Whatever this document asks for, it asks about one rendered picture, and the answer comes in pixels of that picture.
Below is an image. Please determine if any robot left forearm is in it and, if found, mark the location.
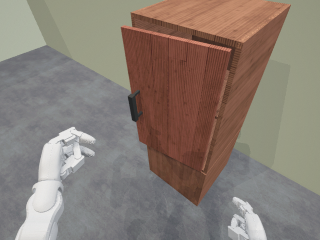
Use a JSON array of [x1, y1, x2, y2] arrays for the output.
[[15, 180, 64, 240]]

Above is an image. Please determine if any right robot hand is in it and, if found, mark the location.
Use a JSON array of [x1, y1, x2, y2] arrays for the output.
[[228, 197, 267, 240]]

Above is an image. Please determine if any cupboard door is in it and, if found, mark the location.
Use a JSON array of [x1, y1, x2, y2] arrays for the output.
[[121, 25, 232, 172]]

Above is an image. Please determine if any left robot hand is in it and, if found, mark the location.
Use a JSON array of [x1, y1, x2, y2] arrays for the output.
[[38, 127, 96, 182]]

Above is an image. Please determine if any handle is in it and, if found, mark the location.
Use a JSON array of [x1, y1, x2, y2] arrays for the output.
[[128, 90, 143, 122]]

